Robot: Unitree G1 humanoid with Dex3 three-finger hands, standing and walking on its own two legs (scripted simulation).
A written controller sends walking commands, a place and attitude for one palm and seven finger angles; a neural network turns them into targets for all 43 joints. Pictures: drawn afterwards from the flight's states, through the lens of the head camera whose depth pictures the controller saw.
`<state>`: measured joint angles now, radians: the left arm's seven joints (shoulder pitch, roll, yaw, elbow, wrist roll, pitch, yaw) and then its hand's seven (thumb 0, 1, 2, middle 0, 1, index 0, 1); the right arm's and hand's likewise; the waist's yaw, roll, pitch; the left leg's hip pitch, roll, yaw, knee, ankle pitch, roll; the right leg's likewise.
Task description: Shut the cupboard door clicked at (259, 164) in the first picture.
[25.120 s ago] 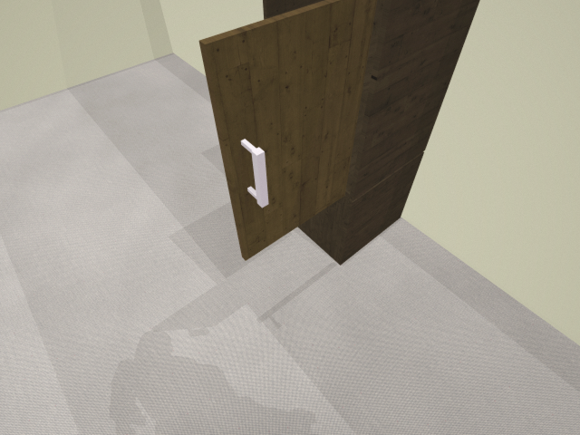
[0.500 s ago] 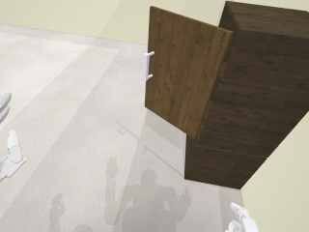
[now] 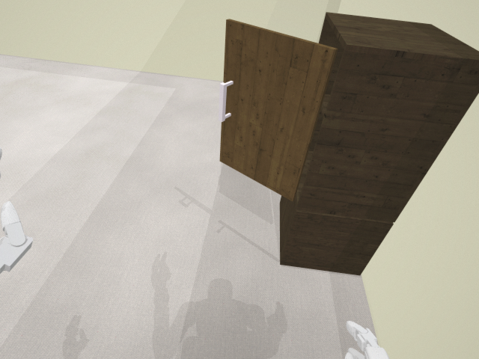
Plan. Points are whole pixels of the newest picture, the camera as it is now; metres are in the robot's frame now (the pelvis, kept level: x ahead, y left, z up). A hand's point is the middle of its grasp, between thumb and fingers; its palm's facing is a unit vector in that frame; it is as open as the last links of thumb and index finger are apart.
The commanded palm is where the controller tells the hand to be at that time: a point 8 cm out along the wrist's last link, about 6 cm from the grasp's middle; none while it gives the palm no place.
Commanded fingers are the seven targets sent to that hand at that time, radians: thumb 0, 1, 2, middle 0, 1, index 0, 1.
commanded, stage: stop stepping back and stand still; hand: left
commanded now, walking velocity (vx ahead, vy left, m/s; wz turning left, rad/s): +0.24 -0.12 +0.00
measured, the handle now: (226, 101) +1.02 +0.05 -0.02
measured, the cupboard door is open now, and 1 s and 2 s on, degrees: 58 58 58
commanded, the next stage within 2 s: let the arm hang, fingers relaxed in 0.34 s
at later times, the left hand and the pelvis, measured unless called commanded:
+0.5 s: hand (55, 261) +0.22 +0.26 +0.12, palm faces +0.34 -0.83 -0.44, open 7.4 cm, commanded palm none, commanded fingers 0.00 0.90 0.90 -0.20 -0.30 -0.20 -0.30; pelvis +0.00 +0.01 -0.01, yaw +0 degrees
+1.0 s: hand out of the picture +0.01 +0.22 -0.16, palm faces +0.01 -0.97 -0.22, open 7.2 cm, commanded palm none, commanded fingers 0.00 0.90 0.90 -0.20 -0.30 -0.20 -0.30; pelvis +0.01 +0.02 +0.02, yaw +0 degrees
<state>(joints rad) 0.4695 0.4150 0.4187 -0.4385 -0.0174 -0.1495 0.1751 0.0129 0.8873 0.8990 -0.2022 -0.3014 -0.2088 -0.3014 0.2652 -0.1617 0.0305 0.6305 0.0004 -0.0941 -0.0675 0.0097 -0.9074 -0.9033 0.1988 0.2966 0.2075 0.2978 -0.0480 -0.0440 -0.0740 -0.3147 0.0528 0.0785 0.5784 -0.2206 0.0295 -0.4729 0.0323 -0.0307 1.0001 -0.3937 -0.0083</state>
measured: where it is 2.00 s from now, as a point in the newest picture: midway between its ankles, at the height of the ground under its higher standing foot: outside the picture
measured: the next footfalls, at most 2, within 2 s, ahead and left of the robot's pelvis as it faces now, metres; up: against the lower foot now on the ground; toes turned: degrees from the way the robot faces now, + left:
right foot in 0.16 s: +0.04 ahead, -0.09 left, +0.00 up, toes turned -1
left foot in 0.46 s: +0.07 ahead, +0.13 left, +0.00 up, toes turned +4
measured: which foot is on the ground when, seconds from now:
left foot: down 0.00-0.16, up 0.18-0.44, down 0.46-1.00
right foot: up 0.00-0.14, down 0.16-1.00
